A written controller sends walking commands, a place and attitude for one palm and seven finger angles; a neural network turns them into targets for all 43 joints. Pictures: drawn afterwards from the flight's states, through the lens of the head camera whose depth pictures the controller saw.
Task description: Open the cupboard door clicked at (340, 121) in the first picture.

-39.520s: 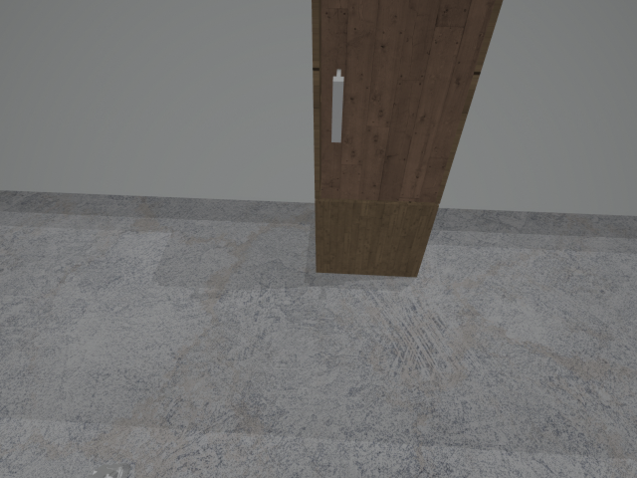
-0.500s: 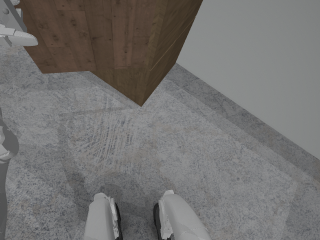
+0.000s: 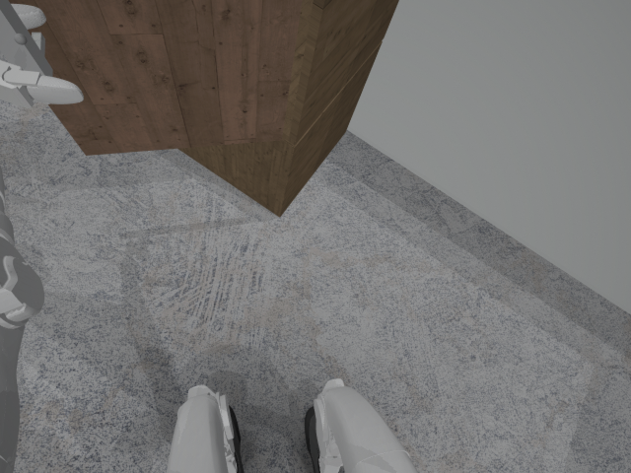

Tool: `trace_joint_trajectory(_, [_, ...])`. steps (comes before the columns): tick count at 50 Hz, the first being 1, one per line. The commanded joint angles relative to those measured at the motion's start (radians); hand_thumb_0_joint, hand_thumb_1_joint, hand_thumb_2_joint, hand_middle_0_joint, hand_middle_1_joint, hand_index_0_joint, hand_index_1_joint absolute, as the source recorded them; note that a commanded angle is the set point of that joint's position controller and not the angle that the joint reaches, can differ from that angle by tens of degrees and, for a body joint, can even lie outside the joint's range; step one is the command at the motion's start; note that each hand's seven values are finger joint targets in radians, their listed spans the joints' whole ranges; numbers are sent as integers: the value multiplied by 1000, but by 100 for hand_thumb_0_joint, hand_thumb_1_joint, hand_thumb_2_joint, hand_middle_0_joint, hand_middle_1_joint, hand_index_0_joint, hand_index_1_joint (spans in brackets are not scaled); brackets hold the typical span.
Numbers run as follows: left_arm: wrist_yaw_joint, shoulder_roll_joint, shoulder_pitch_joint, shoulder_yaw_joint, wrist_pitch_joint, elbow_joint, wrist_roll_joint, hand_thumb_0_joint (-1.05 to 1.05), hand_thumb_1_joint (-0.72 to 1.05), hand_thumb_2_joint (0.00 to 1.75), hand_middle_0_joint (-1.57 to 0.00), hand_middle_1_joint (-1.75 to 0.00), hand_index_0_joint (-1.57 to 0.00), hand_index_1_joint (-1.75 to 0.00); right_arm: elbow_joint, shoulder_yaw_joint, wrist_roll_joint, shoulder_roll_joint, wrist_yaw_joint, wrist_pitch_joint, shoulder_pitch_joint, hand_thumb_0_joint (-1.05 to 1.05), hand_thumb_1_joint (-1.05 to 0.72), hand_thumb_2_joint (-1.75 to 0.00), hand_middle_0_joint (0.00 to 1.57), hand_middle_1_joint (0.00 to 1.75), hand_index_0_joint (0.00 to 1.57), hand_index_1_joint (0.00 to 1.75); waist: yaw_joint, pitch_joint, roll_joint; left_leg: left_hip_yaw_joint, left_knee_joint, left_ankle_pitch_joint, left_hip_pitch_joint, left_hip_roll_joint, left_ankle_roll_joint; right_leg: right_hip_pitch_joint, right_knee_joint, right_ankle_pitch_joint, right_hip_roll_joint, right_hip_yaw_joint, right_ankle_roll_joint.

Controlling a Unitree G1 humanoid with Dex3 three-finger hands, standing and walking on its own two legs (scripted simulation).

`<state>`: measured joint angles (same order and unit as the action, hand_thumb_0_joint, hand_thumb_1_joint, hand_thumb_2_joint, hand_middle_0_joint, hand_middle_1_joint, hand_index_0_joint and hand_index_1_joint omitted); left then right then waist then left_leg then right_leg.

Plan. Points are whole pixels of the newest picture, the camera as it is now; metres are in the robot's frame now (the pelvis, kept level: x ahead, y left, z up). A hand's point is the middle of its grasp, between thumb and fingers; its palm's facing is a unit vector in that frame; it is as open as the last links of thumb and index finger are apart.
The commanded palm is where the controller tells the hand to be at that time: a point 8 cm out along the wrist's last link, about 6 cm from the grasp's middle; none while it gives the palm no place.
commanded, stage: slide the fingers in behind the handle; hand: left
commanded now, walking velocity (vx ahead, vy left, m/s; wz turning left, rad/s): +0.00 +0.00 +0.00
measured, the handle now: (0, 1) +0.62 +0.25 +0.09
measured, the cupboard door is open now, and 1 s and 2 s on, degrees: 44 44 67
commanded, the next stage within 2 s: close the thumb around the handle in 0.02 s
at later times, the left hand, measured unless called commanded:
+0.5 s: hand (17, 40) +0.57 +0.23 +0.09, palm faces +0.07 -1.00 +0.00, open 9.9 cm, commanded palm +0.56 +0.25 +0.08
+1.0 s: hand (23, 37) +0.58 +0.23 +0.09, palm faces +0.07 -1.00 +0.00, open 5.8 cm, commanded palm +0.56 +0.25 +0.08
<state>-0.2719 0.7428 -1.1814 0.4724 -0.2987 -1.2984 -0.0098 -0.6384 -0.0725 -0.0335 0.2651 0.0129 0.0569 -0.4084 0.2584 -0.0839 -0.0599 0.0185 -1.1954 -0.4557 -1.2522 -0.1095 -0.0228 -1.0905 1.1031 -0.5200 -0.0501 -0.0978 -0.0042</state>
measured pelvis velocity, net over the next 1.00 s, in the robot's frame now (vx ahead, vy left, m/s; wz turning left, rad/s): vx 0.00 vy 0.00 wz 0.00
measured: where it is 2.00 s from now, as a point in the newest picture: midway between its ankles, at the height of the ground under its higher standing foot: (277, 465)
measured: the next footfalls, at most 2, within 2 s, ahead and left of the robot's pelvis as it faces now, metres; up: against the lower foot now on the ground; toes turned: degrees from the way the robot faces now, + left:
none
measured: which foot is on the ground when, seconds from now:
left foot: down 0.00-1.00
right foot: down 0.00-1.00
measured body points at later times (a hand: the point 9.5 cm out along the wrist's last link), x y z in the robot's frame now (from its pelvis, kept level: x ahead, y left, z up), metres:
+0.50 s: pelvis +0.00 +0.00 +0.00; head +0.19 +0.04 +0.40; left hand +0.57 +0.29 +0.09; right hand -0.04 -0.25 -0.09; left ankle +0.04 +0.11 -0.64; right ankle -0.01 -0.13 -0.64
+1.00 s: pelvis +0.00 +0.00 +0.00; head +0.18 +0.04 +0.41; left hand +0.57 +0.28 +0.09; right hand -0.04 -0.26 -0.09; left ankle +0.04 +0.11 -0.64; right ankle -0.01 -0.13 -0.64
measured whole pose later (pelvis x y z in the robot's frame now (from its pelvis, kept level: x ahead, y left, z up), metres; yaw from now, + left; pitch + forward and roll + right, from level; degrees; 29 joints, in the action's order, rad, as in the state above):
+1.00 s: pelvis +0.00 +0.00 +0.00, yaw +0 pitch +29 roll -7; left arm -0.26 0.74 -1.19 0.47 -0.31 -1.30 0.00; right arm -0.64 -0.07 -0.04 0.27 0.01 0.06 -0.41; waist 0.26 -0.08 -0.06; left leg 0.02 -1.20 -0.45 -1.26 -0.10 -0.03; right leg -1.10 1.11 -0.52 -0.05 -0.09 0.00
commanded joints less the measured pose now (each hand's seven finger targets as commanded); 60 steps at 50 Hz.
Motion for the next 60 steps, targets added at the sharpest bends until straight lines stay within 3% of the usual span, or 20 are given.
trace_joint_trajectory(1, [1,273,-460,13,-75,227,-15,0,-50,30,-30,-120,-30,-120,3,72,-4,213,-21,0,-252,0,-90,-90,20,30,20,30,17,-580,-226,71,67,443,634,35,-17,81,-124,361,-38,35,-12])
trace_joint_trajectory(2, [-1,278,-440,22,-79,234,-16,0,-50,30,-30,-120,-30,-120,7,73,-5,213,-20,-1,-251,0,-90,-90,20,30,20,30,5,-597,-234,70,66,456,643,36,-16,89,-123,369,-39,37,-13])
trace_joint_trajectory(3, [-4,246,-427,2,-76,216,-21,0,-50,30,-30,-120,-30,-120,7,73,-3,210,-18,-2,-247,0,-90,-90,20,30,20,30,14,-582,-213,66,64,447,629,38,-18,89,-127,369,-39,37,-12])
trace_joint_trajectory(6, [-11,240,-448,-15,-62,164,-23,0,-50,30,-30,-120,-30,-120,3,67,2,214,-23,-2,-243,0,-90,-90,20,30,20,30,33,-527,-184,65,65,391,580,37,-22,65,-132,325,-39,37,-8])
trace_joint_trajectory(9, [-4,303,-486,26,-71,217,-19,0,-33,37,-31,-122,-31,-122,5,66,-4,220,-27,-4,-254,0,-90,-90,20,30,20,30,16,-587,-223,73,62,418,606,37,-22,80,-117,336,-38,38,-14])
trace_joint_trajectory(13, [-5,257,-487,-5,-77,232,-15,0,-11,47,-33,-124,-33,-124,-5,73,-6,216,-22,-5,-249,0,-90,-90,20,30,20,30,26,-600,-248,83,58,441,658,31,-14,40,-117,334,-37,30,-13])
trace_joint_trajectory(17, [-6,277,-463,11,-61,216,-16,0,12,56,-34,-127,-34,-127,0,70,-4,219,-22,-2,-252,0,-90,-90,20,30,20,30,15,-600,-234,81,63,433,642,34,-16,60,-120,332,-38,30,-13])
trace_joint_trajectory(19, [-1,235,-486,-17,-61,231,-15,0,23,61,-35,-128,-35,-128,-2,72,-6,217,-21,-3,-256,0,-90,-90,20,30,20,30,26,-589,-255,95,73,448,682,30,-13,20,-119,321,-38,24,-16])
trace_joint_trajectory(21, [6,252,-484,5,-69,272,-18,0,34,66,-36,-129,-36,-129,-4,78,-9,218,-19,-2,-260,0,-90,-90,20,30,20,30,13,-638,-273,98,72,485,722,30,-9,33,-120,343,-38,23,-17])
trace_joint_trajectory(26, [13,216,-443,-9,-60,213,-19,0,62,78,-38,-132,-38,-132,-5,74,-7,216,-15,-1,-255,0,-90,-90,20,30,20,30,17,-567,-226,94,83,440,681,31,-9,26,-131,316,-40,18,-15])
trace_joint_trajectory(30, [24,251,-454,14,-71,221,-12,0,84,88,-40,-134,-40,-134,-2,73,-11,217,-16,-2,-256,0,-90,-90,20,30,20,30,11,-577,-232,93,85,438,675,32,-10,34,-128,312,-39,20,-17])
trace_joint_trajectory(31, [23,221,-468,-13,-73,221,-13,0,90,90,-40,-135,-40,-135,-4,74,-11,215,-16,-4,-255,0,-90,-90,20,30,20,30,27,-563,-224,93,85,438,676,32,-11,29,-131,317,-39,22,-15])
trace_joint_trajectory(34, [23,206,-470,-15,-84,233,-17,0,90,90,-40,-135,-40,-135,-3,75,-13,213,-14,-6,-258,0,-90,-90,20,30,20,30,24,-573,-236,94,83,448,687,34,-12,27,-127,321,-39,22,-18])
trace_joint_trajectory(35, [23,233,-455,1,-84,225,-13,0,90,90,-40,-135,-40,-135,-3,75,-11,217,-14,-3,-258,0,-90,-90,20,30,20,30,13,-582,-235,97,86,455,692,32,-7,31,-126,321,-39,21,-18])
trace_joint_trajectory(43, [19,254,-454,3,-70,187,-12,0,90,90,-40,-135,-40,-135,2,69,-8,218,-21,-1,-251,0,-90,-90,20,30,20,30,25,-557,-189,78,78,405,611,36,-17,66,-131,320,-37,30,-10])
trace_joint_trajectory(47, [16,269,-471,9,-75,205,-11,0,90,90,-40,-135,-40,-135,2,69,-8,219,-23,0,-252,0,-90,-90,20,30,20,30,21,-575,-216,85,76,425,640,33,-14,55,-126,323,-37,29,-12])
trace_joint_trajectory(50, [12,266,-403,24,-80,230,-13,0,90,90,-40,-135,-40,-135,10,73,-8,216,-19,2,-255,0,-90,-90,20,30,20,30,-10,-616,-242,85,81,479,681,34,-9,73,-118,355,-37,26,-16])
trace_joint_trajectory(55, [-2,222,-259,30,-79,274,-44,0,90,90,-40,-135,-40,-135,32,82,1,210,-13,7,-235,0,-90,-90,20,30,20,30,-46,-622,-201,61,100,478,671,43,-10,147,-132,399,-40,31,-11])
trace_joint_trajectory(57, [-11,196,-187,29,-73,292,-64,0,90,90,-40,-135,-40,-135,41,87,5,207,-12,9,-229,0,-90,-90,20,30,20,30,-56,-605,-141,46,112,464,636,47,-15,204,-142,429,-40,34,-6])
trace_joint_trajectory(60, [-14,175,-92,45,-86,371,-86,0,90,90,-40,-135,-40,-135,58,96,11,201,-8,10,-217,0,-90,-90,20,30,20,30,-92,-645,-150,35,131,511,671,55,-12,260,-146,491,-39,37,-7])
